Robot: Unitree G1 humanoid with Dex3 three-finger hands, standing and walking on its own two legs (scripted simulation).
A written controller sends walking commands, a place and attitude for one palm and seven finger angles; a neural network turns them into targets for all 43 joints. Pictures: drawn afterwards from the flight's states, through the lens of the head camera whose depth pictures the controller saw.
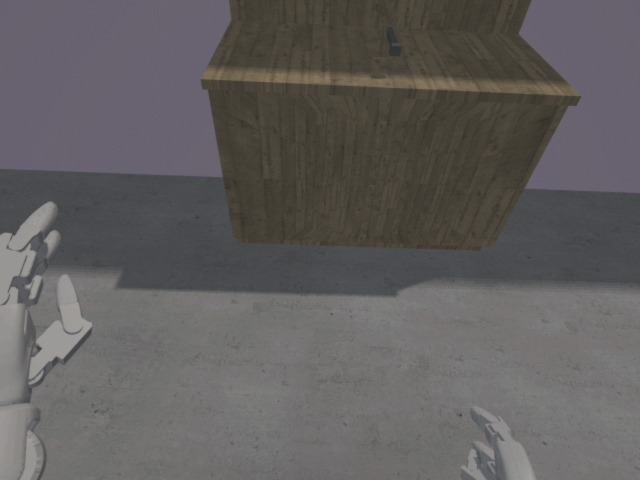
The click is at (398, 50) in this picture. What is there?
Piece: tap's lever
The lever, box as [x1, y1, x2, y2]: [389, 43, 401, 55]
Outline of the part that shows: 391,43 389,52 390,55 399,55 401,47 400,43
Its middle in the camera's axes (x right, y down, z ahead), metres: +0.21 -0.55 +1.11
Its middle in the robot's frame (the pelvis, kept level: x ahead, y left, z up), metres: +1.22 -0.14 +0.07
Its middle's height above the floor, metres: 0.84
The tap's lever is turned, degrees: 0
